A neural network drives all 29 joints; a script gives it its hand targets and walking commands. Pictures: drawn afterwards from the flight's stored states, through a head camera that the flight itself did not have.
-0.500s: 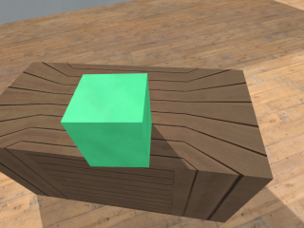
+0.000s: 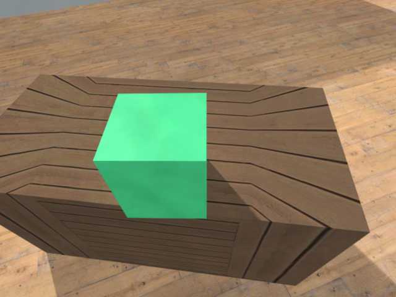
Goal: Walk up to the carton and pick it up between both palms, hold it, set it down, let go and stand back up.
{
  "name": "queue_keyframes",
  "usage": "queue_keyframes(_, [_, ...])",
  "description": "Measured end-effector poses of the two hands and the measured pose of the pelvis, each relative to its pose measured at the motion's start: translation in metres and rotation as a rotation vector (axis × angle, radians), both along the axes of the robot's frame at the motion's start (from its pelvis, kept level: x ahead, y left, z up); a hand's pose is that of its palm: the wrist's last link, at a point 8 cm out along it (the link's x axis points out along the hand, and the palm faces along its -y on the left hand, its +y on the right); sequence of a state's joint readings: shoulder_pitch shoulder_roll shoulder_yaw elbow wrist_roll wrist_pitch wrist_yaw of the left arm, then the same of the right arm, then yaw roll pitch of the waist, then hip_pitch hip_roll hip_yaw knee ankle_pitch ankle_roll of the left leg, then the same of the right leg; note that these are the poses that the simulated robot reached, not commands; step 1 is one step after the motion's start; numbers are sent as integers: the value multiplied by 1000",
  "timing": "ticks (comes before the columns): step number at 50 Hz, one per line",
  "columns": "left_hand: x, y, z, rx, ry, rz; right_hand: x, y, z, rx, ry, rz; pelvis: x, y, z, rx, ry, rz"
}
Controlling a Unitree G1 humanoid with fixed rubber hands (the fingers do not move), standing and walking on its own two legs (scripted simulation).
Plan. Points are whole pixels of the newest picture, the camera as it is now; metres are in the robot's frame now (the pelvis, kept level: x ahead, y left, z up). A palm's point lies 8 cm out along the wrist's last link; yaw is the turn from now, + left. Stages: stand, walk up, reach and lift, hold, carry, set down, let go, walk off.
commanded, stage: walk up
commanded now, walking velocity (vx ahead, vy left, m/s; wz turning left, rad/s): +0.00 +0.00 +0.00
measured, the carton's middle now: (164, 159) +0.43 +0.13 +0.00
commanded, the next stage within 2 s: none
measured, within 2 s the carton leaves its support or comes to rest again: neither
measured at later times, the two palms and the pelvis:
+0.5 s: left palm out of the picture -0.15 +0.33 -0.09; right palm out of the picture +0.06 -0.18 -0.15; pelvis -0.02 +0.07 +0.00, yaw +0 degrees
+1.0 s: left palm out of the picture +0.06 +0.44 -0.15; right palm out of the picture +0.03 +0.01 -0.13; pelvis +0.05 +0.22 +0.00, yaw +0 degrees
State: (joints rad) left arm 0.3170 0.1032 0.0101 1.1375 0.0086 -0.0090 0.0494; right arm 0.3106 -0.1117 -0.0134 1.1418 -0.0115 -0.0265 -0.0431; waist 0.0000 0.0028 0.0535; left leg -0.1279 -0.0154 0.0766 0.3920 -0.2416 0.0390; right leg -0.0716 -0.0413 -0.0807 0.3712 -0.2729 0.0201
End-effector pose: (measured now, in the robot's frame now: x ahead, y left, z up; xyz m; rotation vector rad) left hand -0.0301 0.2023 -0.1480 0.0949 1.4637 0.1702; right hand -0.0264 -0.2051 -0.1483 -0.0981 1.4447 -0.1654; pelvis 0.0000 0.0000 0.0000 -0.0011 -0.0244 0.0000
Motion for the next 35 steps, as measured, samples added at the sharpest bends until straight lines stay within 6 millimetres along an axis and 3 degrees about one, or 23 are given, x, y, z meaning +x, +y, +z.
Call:
queue_keyframes(12, [-45,-7,2,-22,80,10,-27,0,2,5,41,-8,-16,0,1,-1,-1,3])
queue_keyframes(15, [-55,8,8,40,79,32,-28,-8,-1,-5,70,16,-20,7,0,8,12,-2])
queue_keyframes(17, [-72,33,21,120,111,57,-14,-16,-2,-18,51,47,-23,17,2,39,16,-12])
queue_keyframes(20, [-103,78,45,227,192,81,24,-15,-1,-23,-49,74,-24,34,5,71,20,-7])
queue_keyframes(24, [-122,121,57,268,244,88,79,12,0,3,-193,97,-22,62,2,75,26,4])
queue_keyframes(27, [-116,145,48,238,216,103,111,48,3,25,-251,124,-14,88,-2,65,41,7])
queue_keyframes(31, [-89,180,13,152,157,115,136,99,1,-9,-274,158,1,132,-18,22,63,15])
queue_keyframes(33, [-66,203,-9,116,126,90,132,119,0,-53,-253,150,9,151,-26,28,48,18])
queue_keyframes(35, [-32,216,-16,83,79,64,116,135,10,-80,-227,118,17,165,-20,0,35,1])
